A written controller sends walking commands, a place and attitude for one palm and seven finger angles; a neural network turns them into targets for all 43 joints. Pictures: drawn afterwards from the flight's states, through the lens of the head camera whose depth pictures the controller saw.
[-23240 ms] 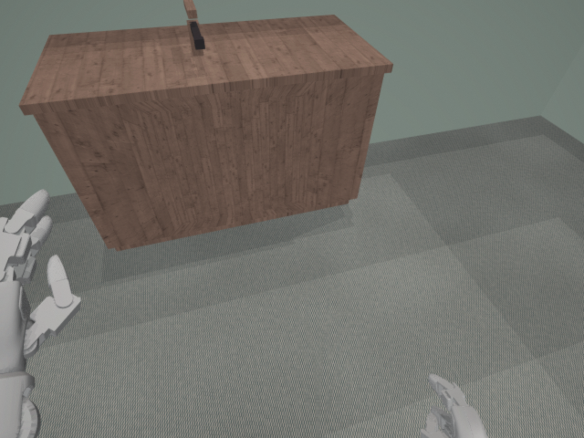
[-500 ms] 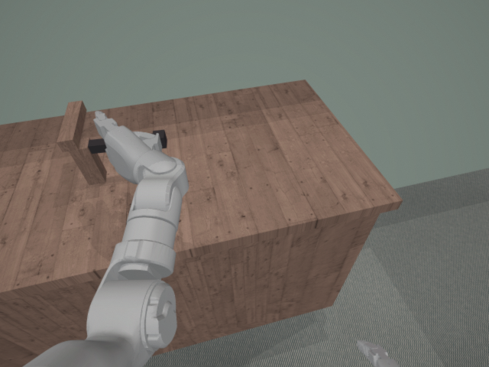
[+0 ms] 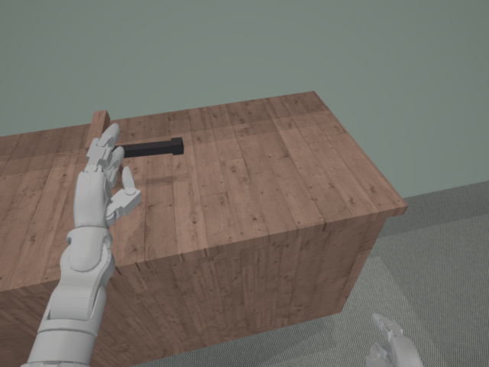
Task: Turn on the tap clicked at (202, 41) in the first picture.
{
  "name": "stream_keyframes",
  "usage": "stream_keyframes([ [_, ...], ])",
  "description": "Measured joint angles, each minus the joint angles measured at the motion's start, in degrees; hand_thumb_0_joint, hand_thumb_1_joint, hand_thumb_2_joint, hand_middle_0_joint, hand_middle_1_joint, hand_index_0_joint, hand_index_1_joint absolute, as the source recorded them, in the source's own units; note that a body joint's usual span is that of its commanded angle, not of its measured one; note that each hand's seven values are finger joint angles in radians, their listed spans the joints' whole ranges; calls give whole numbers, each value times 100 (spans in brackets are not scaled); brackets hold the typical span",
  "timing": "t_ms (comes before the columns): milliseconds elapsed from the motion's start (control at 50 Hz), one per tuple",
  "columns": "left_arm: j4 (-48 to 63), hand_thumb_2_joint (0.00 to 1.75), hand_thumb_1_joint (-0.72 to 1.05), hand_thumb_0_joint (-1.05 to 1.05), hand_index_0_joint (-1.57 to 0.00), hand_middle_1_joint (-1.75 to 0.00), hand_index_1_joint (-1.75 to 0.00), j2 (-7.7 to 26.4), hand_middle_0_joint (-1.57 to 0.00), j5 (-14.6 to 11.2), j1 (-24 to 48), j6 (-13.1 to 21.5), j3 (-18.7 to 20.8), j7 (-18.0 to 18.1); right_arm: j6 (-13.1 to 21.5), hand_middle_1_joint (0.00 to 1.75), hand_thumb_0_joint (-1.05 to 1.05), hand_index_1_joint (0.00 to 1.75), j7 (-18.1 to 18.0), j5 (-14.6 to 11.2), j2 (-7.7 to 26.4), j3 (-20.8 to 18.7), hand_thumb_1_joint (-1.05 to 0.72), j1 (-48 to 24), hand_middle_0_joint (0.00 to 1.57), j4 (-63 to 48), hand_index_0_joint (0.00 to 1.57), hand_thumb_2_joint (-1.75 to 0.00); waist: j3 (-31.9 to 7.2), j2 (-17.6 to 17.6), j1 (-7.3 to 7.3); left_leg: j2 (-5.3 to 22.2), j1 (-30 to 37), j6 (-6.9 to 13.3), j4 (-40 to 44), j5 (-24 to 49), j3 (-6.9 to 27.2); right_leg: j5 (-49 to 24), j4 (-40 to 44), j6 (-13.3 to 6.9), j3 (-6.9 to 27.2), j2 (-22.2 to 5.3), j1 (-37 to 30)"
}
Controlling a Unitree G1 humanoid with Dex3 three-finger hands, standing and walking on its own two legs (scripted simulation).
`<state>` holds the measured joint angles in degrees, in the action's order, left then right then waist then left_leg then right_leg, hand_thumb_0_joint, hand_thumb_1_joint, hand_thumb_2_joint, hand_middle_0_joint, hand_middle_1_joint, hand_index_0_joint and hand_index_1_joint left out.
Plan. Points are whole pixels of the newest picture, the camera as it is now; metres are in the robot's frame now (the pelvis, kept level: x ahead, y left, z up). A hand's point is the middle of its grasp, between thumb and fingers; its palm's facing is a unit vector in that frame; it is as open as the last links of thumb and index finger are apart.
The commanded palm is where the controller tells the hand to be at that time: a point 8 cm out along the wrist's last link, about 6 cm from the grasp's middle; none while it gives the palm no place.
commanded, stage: draw the hand back beside the body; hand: left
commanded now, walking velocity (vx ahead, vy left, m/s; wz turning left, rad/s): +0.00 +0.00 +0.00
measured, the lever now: (177, 146) +0.55 +0.21 +0.07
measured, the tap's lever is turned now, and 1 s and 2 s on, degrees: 84 84 84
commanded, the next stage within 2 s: step back with the hand held close in 0.94 s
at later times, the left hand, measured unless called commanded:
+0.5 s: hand (87, 231) +0.25 +0.25 +0.15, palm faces +0.33 -0.90 -0.27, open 7.5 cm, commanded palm +0.20 +0.29 +0.16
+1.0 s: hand (63, 253) +0.21 +0.26 +0.15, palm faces +0.41 -0.86 -0.31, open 7.4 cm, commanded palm +0.17 +0.30 +0.17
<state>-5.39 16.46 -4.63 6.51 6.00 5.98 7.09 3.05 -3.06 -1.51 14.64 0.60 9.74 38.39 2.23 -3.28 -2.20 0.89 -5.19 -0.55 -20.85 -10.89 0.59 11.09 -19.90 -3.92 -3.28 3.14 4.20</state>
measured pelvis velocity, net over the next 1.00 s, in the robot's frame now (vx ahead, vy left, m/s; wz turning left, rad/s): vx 0.01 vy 0.02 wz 0.01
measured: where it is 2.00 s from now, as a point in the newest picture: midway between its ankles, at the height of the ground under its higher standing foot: outside the picture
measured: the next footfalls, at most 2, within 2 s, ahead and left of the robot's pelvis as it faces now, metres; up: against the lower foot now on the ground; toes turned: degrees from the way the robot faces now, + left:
none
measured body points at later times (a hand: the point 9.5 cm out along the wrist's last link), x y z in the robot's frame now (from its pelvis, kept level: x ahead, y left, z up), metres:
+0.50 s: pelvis +0.01 +0.02 +0.00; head -0.01 +0.00 +0.45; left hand +0.22 +0.29 +0.16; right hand +0.20 -0.19 -0.09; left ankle +0.01 +0.13 -0.75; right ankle +0.01 -0.07 -0.75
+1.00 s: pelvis +0.01 +0.02 +0.00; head -0.02 +0.00 +0.45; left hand +0.18 +0.30 +0.17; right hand +0.21 -0.19 -0.08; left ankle +0.01 +0.13 -0.75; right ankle +0.01 -0.07 -0.75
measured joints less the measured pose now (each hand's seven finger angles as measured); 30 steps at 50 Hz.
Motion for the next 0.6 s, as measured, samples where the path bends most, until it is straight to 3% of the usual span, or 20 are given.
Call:
stream_keyframes([
  [220,850,90,90,2,-19,-24,-24,-23,-19,-12,-1024,43,167,-227,-28,30,1,30,46,90,-316,190,-91,-160,20,-289,20,-90,-11,33,46,-44,253,50,211,43,-115,-91,232,82,120,-42,-233],
  [400,1593,90,90,2,-20,-27,-27,60,-20,-6,-1732,25,395,-194,-20,30,1,30,70,132,-245,174,-91,11,20,-176,20,-90,37,32,-75,-108,279,108,174,-10,-73,-50,257,143,81,-104,-309],
  [600,2289,90,90,2,-21,-30,-30,178,-21,8,-2642,26,692,-163,97,30,1,30,88,171,-190,83,-91,67,20,-169,20,-90,-2,31,-86,-119,238,129,51,-118,-66,21,207,168,74,-115,-305],
])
